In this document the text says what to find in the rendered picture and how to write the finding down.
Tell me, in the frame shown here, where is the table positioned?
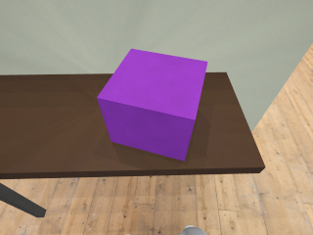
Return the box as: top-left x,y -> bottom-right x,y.
0,71 -> 266,217

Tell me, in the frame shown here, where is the carton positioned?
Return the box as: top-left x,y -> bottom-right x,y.
97,48 -> 208,162

